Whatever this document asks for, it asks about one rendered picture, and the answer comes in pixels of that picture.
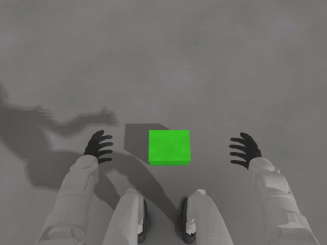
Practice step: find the robot right foot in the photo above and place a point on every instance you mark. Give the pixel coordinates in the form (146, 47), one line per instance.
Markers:
(188, 238)

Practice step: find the right robot hand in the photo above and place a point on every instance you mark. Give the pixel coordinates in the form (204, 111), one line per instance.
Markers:
(250, 148)

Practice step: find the robot right forearm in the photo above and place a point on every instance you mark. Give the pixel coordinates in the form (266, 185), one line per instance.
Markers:
(282, 219)

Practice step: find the robot foot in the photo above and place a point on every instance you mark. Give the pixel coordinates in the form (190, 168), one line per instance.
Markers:
(142, 236)
(188, 238)

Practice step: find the left robot hand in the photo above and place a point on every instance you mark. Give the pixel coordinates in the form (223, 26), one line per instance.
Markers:
(94, 146)

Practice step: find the robot left foot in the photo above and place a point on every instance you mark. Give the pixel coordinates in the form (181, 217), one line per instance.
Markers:
(142, 236)

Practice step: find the robot left forearm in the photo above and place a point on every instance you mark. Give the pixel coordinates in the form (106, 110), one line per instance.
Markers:
(69, 216)

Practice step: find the carton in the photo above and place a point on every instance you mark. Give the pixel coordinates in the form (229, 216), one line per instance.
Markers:
(169, 147)

